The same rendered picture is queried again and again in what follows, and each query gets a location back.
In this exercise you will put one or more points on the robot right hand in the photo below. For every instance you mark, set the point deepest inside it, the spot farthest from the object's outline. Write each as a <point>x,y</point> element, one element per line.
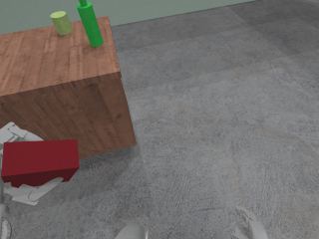
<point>255,228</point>

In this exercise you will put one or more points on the robot left forearm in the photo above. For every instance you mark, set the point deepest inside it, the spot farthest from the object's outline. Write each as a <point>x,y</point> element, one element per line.
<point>5,226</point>

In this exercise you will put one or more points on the robot left hand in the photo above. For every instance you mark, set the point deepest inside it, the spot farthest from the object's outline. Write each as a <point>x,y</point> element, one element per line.
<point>25,194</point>

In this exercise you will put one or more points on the table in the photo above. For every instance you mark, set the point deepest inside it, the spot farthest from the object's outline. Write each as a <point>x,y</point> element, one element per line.
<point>59,87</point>

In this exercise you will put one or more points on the sponge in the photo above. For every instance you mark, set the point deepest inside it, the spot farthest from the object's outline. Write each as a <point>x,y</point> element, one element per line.
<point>37,162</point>

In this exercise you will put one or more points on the left robot thigh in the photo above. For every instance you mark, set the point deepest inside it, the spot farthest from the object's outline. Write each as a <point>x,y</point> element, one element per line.
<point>134,231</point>

